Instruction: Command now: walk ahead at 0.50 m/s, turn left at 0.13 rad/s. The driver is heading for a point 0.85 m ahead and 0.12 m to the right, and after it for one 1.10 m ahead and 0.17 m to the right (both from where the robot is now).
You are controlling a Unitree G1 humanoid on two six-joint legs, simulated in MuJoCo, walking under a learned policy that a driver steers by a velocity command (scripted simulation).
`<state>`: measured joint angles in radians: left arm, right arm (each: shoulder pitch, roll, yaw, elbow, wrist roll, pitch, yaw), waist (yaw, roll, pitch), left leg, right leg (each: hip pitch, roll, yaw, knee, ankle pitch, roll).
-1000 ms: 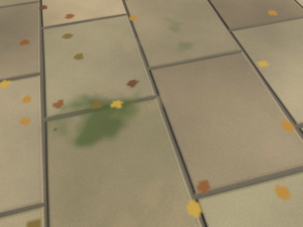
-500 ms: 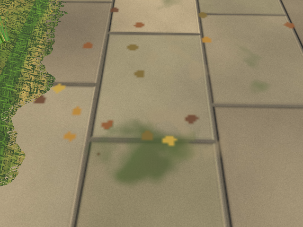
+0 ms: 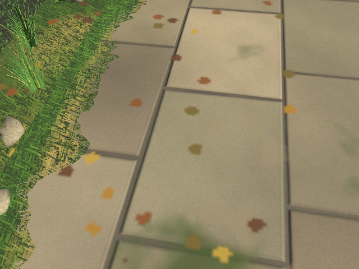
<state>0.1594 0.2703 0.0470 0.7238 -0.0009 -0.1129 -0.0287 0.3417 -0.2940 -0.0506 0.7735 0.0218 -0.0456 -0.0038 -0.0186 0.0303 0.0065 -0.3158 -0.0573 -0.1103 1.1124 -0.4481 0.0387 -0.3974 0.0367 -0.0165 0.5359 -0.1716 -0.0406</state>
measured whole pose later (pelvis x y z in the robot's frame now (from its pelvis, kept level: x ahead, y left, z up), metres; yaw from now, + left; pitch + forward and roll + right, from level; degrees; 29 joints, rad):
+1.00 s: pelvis +0.54 -0.02 -0.01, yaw -17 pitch +2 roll +1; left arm 0.10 0.29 0.07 0.68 -0.02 -0.03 -0.04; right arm 0.29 -0.29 -0.07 0.86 0.01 -0.05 -0.02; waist -0.03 -0.01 0.06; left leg -0.12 0.06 0.12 0.94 -0.48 -0.03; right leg -0.51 0.03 -0.05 0.65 -0.16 -0.10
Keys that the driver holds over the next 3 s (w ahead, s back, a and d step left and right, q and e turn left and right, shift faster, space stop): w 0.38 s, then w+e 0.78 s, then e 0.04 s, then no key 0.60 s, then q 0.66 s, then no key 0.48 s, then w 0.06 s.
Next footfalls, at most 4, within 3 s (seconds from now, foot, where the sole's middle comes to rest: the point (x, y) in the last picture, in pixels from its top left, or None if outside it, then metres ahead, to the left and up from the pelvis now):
0.42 left None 0.39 0.15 -0.77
0.94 right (222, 225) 0.65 -0.13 -0.77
1.40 left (197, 160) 0.97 -0.05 -0.77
1.70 right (244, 194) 0.79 -0.23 -0.77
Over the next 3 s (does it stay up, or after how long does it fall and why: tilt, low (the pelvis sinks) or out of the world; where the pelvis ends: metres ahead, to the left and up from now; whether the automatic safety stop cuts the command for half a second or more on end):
stays up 0.85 -0.11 0.01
